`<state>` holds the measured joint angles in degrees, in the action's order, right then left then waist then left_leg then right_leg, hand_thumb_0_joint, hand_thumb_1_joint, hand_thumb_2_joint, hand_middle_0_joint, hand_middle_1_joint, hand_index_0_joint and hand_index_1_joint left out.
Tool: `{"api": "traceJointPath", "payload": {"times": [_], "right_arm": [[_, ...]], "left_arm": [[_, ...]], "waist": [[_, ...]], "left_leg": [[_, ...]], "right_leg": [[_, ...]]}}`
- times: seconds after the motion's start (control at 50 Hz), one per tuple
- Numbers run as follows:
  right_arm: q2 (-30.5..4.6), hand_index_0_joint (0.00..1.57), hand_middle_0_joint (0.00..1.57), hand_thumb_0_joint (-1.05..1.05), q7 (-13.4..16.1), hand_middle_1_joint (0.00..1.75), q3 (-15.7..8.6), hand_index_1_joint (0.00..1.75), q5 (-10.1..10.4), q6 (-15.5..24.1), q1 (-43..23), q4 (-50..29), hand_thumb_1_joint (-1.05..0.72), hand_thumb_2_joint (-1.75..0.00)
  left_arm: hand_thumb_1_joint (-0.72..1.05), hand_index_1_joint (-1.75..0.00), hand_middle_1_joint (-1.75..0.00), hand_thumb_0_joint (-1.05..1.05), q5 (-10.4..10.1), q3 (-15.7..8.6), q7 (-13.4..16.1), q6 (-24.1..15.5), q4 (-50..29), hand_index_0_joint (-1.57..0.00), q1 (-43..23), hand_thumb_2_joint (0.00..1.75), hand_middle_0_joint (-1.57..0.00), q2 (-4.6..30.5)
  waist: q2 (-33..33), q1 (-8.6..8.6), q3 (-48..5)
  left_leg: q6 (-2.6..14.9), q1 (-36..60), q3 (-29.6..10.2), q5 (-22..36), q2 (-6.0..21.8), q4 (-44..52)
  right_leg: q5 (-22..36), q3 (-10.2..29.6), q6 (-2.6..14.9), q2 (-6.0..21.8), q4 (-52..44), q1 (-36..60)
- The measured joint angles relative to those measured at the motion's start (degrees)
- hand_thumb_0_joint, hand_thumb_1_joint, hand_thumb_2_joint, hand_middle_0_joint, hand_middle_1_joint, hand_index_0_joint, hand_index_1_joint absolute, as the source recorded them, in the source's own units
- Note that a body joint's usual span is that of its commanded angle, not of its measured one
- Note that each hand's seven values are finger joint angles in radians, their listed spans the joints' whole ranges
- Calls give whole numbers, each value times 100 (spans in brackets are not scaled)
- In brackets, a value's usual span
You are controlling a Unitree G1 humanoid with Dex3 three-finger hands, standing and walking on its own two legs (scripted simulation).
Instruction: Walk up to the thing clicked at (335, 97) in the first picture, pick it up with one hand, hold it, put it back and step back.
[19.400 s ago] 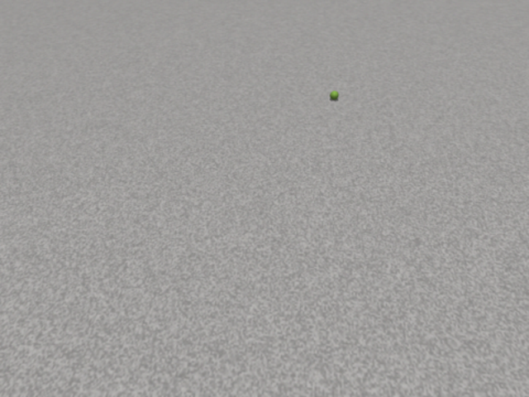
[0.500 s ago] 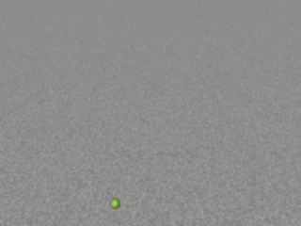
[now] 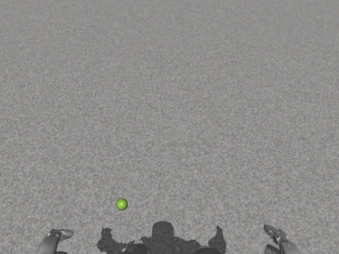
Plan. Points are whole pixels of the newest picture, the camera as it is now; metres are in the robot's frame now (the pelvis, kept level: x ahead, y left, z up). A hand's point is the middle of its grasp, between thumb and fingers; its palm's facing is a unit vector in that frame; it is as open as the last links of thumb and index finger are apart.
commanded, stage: rise first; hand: left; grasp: from above
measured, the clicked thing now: (121, 204) +0.39 +0.25 -0.69
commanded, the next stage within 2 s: none
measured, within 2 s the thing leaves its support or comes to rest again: neither
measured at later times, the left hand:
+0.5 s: hand out of the picture +0.12 +0.27 -0.21, palm faces -0.19 -0.84 -0.51, open 14.2 cm
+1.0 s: hand (88, 231) +0.23 +0.31 -0.41, palm faces -0.44 -0.40 -0.80, open 14.0 cm
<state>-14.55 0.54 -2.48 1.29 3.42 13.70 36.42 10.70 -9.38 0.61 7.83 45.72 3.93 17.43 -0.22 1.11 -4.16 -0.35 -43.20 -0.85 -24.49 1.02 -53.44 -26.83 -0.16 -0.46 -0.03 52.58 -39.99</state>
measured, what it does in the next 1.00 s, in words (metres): lowers itself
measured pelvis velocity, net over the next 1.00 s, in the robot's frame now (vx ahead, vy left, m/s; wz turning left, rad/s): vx -0.08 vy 0.00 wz -0.06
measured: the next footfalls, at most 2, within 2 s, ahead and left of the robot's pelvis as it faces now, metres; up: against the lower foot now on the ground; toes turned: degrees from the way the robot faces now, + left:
none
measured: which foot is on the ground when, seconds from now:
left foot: down 0.00-1.00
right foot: down 0.00-1.00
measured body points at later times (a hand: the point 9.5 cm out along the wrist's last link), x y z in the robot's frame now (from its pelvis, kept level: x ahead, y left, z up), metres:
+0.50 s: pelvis -0.02 +0.01 -0.08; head +0.11 +0.02 +0.36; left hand +0.13 +0.31 -0.18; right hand +0.18 -0.24 -0.16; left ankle +0.01 +0.12 -0.69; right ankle -0.01 -0.13 -0.69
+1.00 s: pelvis -0.08 +0.00 -0.27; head +0.13 +0.01 +0.13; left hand +0.25 +0.33 -0.36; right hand +0.09 -0.28 -0.40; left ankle +0.01 +0.12 -0.69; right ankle -0.02 -0.13 -0.69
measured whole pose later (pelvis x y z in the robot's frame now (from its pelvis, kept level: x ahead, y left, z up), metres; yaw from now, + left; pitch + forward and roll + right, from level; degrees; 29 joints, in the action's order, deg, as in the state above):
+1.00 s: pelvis -0.08 +0.00 -0.27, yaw -3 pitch +34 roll -4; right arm -17.5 -2.9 -4.0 -1.2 8.9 2.5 39.4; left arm 43.4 -10.8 6.9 -10.3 45.6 -17.9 31.3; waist -0.6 -0.4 -7.2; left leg -1.3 -111.8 -4.5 -37.5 1.9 -114.8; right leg -41.1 -2.4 -0.1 -1.9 114.3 -107.6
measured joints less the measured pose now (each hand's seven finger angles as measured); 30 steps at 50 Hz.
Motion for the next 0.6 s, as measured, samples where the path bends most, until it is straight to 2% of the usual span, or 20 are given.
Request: {"api": "traceJointPath", "payload": {"times": [0.1, 0.22, 0.34, 0.52, 0.6], "right_arm": [[45, 20, 20, 1, 35, 30, -18, 30, -40, 114, -171, -154, -88, -89], [107, 20, 20, 1, 45, 30, 28, 30, -78, 206, -342, -355, -88, -89], [117, 20, 20, 1, 20, 30, 80, 30, -108, 339, -407, -575, -88, -89], [89, 20, 21, 1, -53, 30, 57, 30, -98, 464, -508, -687, -88, -89], [45, 20, 21, 1, -53, 30, 73, 30, -94, 544, -593, -647, -88, -89]], "left_arm": [[-47, -103, -103, 0, 170, -12, 32, 28, -830, -8, 369, 98, -9, -8], [-53, -105, -104, 0, 321, 96, 10, 271, -1535, -7, 735, 99, -8, 29], [-54, -105, -105, 0, 484, 140, 29, 386, -1855, -7, 953, 98, -7, 60], [-53, -105, -105, 0, 689, 159, 51, 275, -2530, -7, 1198, 96, -7, 119], [-54, -106, -106, 0, 985, 200, 64, 91, -2248, -7, 911, 96, -7, 276]], "waist": [[40, -46, -59], [-1, -22, -142], [-24, -2, -287], [-15, -51, -395], [-44, -59, -453]], "left_leg": [[5, -598, -35, -304, 11, -695], [13, -1019, -105, -467, 23, -1118], [22, -1541, -139, -606, 24, -1563], [21, -2486, -161, -834, 6, -2432], [14, -3002, -188, -898, -17, -2837]], "right_leg": [[-298, -25, -12, -15, 658, -567], [-442, -87, -24, -34, 1007, -931], [-583, -114, -30, -41, 1430, -1428], [-852, -120, -35, -30, 2339, -2371], [-955, -141, -26, -15, 2778, -2882]]}}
